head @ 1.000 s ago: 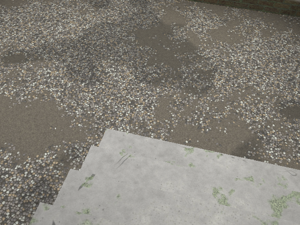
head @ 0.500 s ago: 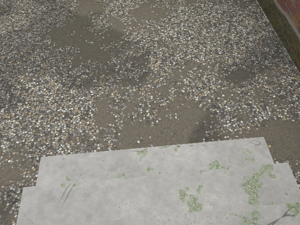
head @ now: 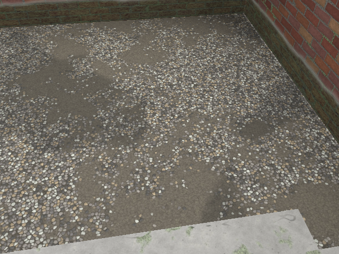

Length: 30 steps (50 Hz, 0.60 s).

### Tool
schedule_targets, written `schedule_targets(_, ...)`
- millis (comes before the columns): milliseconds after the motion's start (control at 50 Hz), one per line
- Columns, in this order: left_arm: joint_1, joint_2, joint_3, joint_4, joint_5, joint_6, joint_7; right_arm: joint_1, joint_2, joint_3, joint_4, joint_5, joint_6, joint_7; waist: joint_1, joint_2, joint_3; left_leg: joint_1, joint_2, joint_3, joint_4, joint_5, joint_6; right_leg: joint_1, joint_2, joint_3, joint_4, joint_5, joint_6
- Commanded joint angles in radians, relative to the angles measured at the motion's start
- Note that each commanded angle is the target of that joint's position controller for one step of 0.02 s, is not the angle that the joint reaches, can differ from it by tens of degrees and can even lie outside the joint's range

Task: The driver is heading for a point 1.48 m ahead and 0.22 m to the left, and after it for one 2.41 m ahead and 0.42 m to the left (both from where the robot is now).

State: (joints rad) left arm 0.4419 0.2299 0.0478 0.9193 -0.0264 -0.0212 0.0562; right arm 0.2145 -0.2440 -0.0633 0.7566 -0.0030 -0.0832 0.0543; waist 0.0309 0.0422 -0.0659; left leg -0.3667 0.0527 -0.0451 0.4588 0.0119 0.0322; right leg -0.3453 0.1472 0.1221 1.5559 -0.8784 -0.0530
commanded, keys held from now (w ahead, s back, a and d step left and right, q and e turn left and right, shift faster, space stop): w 1.00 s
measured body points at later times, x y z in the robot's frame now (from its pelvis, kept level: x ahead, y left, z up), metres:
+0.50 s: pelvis +0.27 -0.02 -0.11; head +0.27 -0.01 +0.34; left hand +0.48 +0.21 -0.19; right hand +0.19 -0.26 -0.25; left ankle +0.07 +0.11 -0.75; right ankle +0.44 -0.14 -0.83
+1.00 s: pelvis +0.54 -0.03 -0.25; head +0.54 -0.04 +0.20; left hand +0.46 +0.20 -0.39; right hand +0.73 -0.26 -0.35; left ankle +0.71 +0.14 -0.95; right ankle +0.41 -0.13 -0.92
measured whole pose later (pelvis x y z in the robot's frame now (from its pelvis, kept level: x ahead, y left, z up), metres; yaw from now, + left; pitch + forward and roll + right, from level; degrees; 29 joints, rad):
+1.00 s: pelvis +0.54 -0.03 -0.25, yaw +0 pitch +2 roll -2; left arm 0.52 0.16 0.01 1.00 -0.02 -0.04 0.06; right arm 0.14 -0.23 -0.06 0.73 -0.01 -0.03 0.05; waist 0.07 0.05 -0.06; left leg -0.63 0.06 -0.11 0.60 0.45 0.02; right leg -0.25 0.09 0.00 0.93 -0.71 -0.06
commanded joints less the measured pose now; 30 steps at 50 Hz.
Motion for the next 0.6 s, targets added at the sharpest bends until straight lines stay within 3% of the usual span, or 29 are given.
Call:
schedule_targets(20, 0.213, 0.024, -0.008, -0.034, -0.030, -0.047, -0.036, 0.529, -0.154, -0.034, 0.160, 0.018, 0.029, 0.013, -0.098, 0.429, -0.148, 0.776, 0.265, -0.363, 0.231, 0.474, 0.218, -0.738, 0.016, 0.091, 0.726, -0.032, 0.054)
schedule_targets(40, 0.122, 0.050, -0.008, -0.097, -0.047, -0.058, -0.030, 0.512, -0.209, -0.051, 0.177, 0.043, 0.047, 0.005, -0.100, 0.390, -0.150, 0.760, 0.341, -0.568, 0.046, 0.005, 0.299, -0.863, -0.018, 0.043, 0.655, 0.085, 0.066)
schedule_targets(60, -0.070, 0.075, -0.001, -0.135, -0.054, -0.032, -0.009, 0.443, -0.108, -0.020, 0.180, 0.032, 0.064, -0.013, -0.109, 0.112, -0.028, 0.605, 0.323, -0.603, -0.117, -0.386, 0.261, -0.928, -0.078, -0.053, 0.584, 0.210, 0.045)
schedule_targets(80, -0.152, 0.077, -0.006, -0.149, -0.070, -0.015, 0.009, 0.344, -0.119, -0.013, 0.155, -0.011, 0.047, -0.022, -0.086, 0.047, 0.060, 0.392, 0.351, -0.662, -0.137, -0.510, 0.286, -0.871, -0.142, -0.002, 0.449, 0.358, 0.009)
schedule_targets(100, -0.162, 0.062, -0.009, -0.158, -0.033, 0.003, 0.010, 0.228, -0.079, 0.011, 0.136, -0.018, 0.030, -0.020, -0.023, -0.021, 0.146, 0.173, 0.331, -0.652, -0.123, -0.520, 0.277, -0.806, -0.184, 0.011, 0.391, 0.400, -0.004)
schedule_targets(120, -0.145, 0.089, 0.010, -0.140, -0.014, 0.003, 0.005, 0.150, -0.002, 0.037, 0.118, -0.024, 0.009, -0.026, 0.028, -0.043, 0.194, 0.019, 0.235, -0.496, -0.075, -0.501, 0.202, -0.738, -0.220, 0.079, 0.138, 0.615, -0.026)
schedule_targets(140, -0.095, 0.082, 0.014, -0.121, 0.000, 0.001, -0.003, 0.125, -0.002, 0.043, 0.117, -0.034, 0.006, -0.031, 0.053, 0.030, 0.170, -0.076, 0.181, -0.415, -0.085, -0.439, 0.178, -0.654, -0.226, 0.039, 0.065, 0.671, -0.027)
schedule_targets(160, -0.119, 0.078, 0.017, -0.148, 0.028, -0.003, -0.011, 0.123, -0.038, 0.041, 0.113, -0.025, 0.003, -0.054, 0.059, 0.032, 0.197, -0.181, 0.124, -0.285, -0.123, -0.250, 0.178, -0.551, -0.230, 0.016, -0.199, 0.817, 0.014)
schedule_targets(180, -0.175, 0.057, 0.019, -0.163, 0.045, -0.010, -0.020, 0.164, -0.054, 0.034, 0.128, -0.018, 0.000, -0.072, 0.032, 0.059, 0.167, -0.166, 0.105, -0.246, -0.136, -0.125, 0.182, -0.474, -0.247, -0.007, -0.396, 0.935, 0.034)
schedule_targets(200, -0.168, -0.004, 0.002, -0.159, 0.057, -0.011, -0.031, 0.217, -0.069, 0.028, 0.161, -0.015, 0.007, -0.081, 0.025, 0.088, 0.094, -0.144, 0.104, -0.230, -0.106, -0.021, 0.192, -0.381, -0.245, -0.028, -0.427, 0.995, 0.047)
schedule_targets(220, -0.110, 0.002, 0.009, -0.131, 0.037, -0.014, -0.043, 0.244, -0.101, 0.019, 0.172, -0.020, 0.004, -0.084, 0.038, 0.079, 0.046, -0.107, 0.129, -0.249, -0.055, 0.026, 0.210, -0.349, -0.234, -0.025, -0.354, 1.085, 0.053)
schedule_targets(240, -0.120, 0.019, 0.013, -0.140, 0.029, -0.011, -0.046, 0.257, -0.095, 0.018, 0.175, -0.004, 0.004, -0.084, 0.035, 0.036, 0.054, -0.046, 0.133, -0.243, -0.041, 0.037, 0.211, -0.398, -0.236, -0.027, -0.387, 1.062, 0.045)
schedule_targets(260, -0.198, 0.041, 0.020, -0.169, 0.028, -0.017, -0.055, 0.336, -0.057, 0.018, 0.214, 0.025, 0.001, -0.094, -0.014, 0.028, 0.080, 0.148, 0.145, -0.282, 0.034, -0.014, 0.203, -0.589, -0.268, 0.048, -0.485, 1.126, 0.024)
schedule_targets(280, -0.295, 0.069, 0.026, -0.200, 0.020, -0.024, -0.059, 0.404, -0.045, 0.020, 0.227, 0.037, -0.005, -0.096, -0.056, -0.012, 0.107, 0.279, 0.142, -0.288, 0.068, -0.100, 0.189, -0.712, -0.265, 0.055, -0.639, 1.162, 0.011)
schedule_targets(300, -0.372, 0.054, 0.023, -0.224, 0.025, -0.035, -0.066, 0.449, -0.040, 0.019, 0.236, 0.031, -0.006, -0.094, -0.098, 0.001, 0.126, 0.334, 0.152, -0.321, 0.089, -0.145, 0.183, -0.757, -0.259, 0.049, -0.708, 1.174, 0.005)
schedule_targets(320, -0.416, 0.052, 0.018, -0.237, 0.039, -0.049, -0.083, 0.424, -0.013, 0.027, 0.222, 0.031, -0.001, -0.108, -0.098, -0.019, 0.136, 0.295, 0.121, -0.272, 0.145, -0.220, 0.164, -0.692, -0.263, 0.046, -0.860, 1.332, 0.005)
schedule_targets(340, -0.443, 0.022, 0.008, -0.241, 0.059, -0.060, -0.102, 0.400, -0.024, 0.028, 0.205, 0.021, 0.007, -0.120, -0.112, -0.034, 0.134, 0.109, 0.060, -0.178, 0.146, -0.281, 0.144, -0.466, -0.213, -0.027, -0.962, 1.492, 0.005)
schedule_targets(360, -0.447, -0.003, 0.006, -0.240, 0.061, -0.063, -0.117, 0.377, -0.042, 0.023, 0.195, 0.014, 0.019, -0.123, -0.119, -0.018, 0.141, -0.047, 0.036, -0.143, 0.147, -0.339, 0.136, -0.271, -0.178, -0.071, -0.979, 1.559, 0.011)
schedule_targets(380, -0.441, -0.015, 0.004, -0.241, 0.042, -0.054, -0.124, 0.365, -0.049, 0.021, 0.194, 0.013, 0.030, -0.118, -0.124, -0.001, 0.153, -0.093, 0.030, -0.140, 0.174, -0.356, 0.139, -0.208, -0.165, -0.085, -0.984, 1.525, 0.018)
schedule_targets(400, -0.443, -0.013, 0.005, -0.256, 0.023, -0.043, -0.124, 0.363, -0.044, 0.022, 0.193, 0.023, 0.037, -0.114, -0.130, 0.021, 0.174, -0.089, 0.030, -0.150, 0.216, -0.360, 0.143, -0.199, -0.159, -0.085, -0.993, 1.469, 0.020)
schedule_targets(420, -0.450, -0.014, 0.001, -0.267, 0.014, -0.039, -0.123, 0.366, -0.034, 0.023, 0.190, 0.029, 0.049, -0.113, -0.142, 0.040, 0.177, -0.040, 0.025, -0.160, 0.270, -0.316, 0.148, -0.212, -0.160, -0.075, -1.035, 1.395, 0.026)
schedule_targets(460, -0.462, 0.005, -0.001, -0.280, 0.012, -0.037, -0.120, 0.360, -0.049, 0.011, 0.170, 0.035, 0.068, -0.123, -0.168, 0.043, 0.177, 0.092, 0.032, -0.190, 0.376, -0.257, 0.145, -0.224, -0.190, -0.045, -1.156, 1.291, 0.041)
schedule_targets(480, -0.451, 0.013, 0.000, -0.278, 0.010, -0.041, -0.121, 0.355, -0.059, 0.008, 0.171, 0.034, 0.074, -0.126, -0.160, 0.047, 0.171, 0.161, 0.045, -0.215, 0.433, -0.191, 0.145, -0.229, -0.202, -0.045, -1.195, 1.237, 0.038)
schedule_targets(500, -0.389, 0.034, 0.010, -0.257, 0.008, -0.046, -0.116, 0.343, -0.063, 0.004, 0.184, 0.031, 0.078, -0.123, -0.121, 0.036, 0.152, 0.194, 0.048, -0.225, 0.550, -0.111, 0.144, -0.177, -0.219, -0.051, -1.225, 1.175, 0.011)
schedule_targets(520, -0.214, 0.067, 0.031, -0.193, 0.014, -0.045, -0.105, 0.328, -0.073, 0.005, 0.195, 0.027, 0.077, -0.115, -0.035, 0.022, 0.093, 0.179, 0.028, -0.192, 0.711, -0.006, 0.131, 0.011, -0.211, -0.096, -1.270, 1.181, -0.008)
schedule_targets(540, -0.001, 0.112, 0.060, -0.105, 0.022, -0.044, -0.100, 0.345, -0.055, -0.001, 0.235, 0.030, 0.060, -0.100, 0.057, -0.009, 0.018, 0.004, -0.041, -0.165, 1.011, -0.092, 0.087, 0.321, -0.252, -0.069, -1.255, 1.279, -0.051)
schedule_targets(560, 0.237, 0.129, 0.046, -0.024, 0.038, -0.039, -0.110, 0.347, 0.011, 0.011, 0.244, 0.033, 0.037, -0.084, 0.136, -0.181, -0.087, -0.300, -0.185, -0.115, 1.499, -0.796, 0.029, 0.667, -0.374, 0.016, -1.017, 1.649, -0.117)
schedule_targets(580, 0.207, 0.162, 0.036, -0.022, 0.034, -0.031, -0.121, 0.526, 0.016, 0.022, 0.218, 0.055, 0.020, -0.072, 0.032, -0.359, -0.215, -0.575, -0.166, -0.187, 1.733, -0.965, -0.017, 0.897, -0.467, 0.127, -0.737, 1.728, -0.193)
schedule_targets(600, 0.201, 0.229, 0.062, -0.016, -0.006, -0.011, -0.122, 0.468, -0.029, 0.026, 0.141, 0.075, 0.002, -0.070, 0.059, -0.420, -0.307, -0.696, -0.143, -0.186, 1.714, -0.876, -0.047, 0.888, -0.568, 0.340, -0.895, 1.298, -0.304)
Keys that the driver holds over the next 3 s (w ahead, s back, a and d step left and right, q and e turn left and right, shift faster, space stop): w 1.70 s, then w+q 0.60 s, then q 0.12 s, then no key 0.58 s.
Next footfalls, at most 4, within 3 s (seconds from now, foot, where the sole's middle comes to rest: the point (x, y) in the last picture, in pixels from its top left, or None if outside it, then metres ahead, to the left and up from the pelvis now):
0.54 right None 0.45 -0.13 -0.96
1.12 left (155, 250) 0.74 0.11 -1.13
1.66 right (198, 204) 1.12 -0.14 -1.30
2.16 left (162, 165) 1.42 0.10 -1.30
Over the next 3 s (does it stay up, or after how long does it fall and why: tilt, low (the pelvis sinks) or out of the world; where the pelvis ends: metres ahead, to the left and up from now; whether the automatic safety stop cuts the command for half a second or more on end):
stays up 1.54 0.05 -0.53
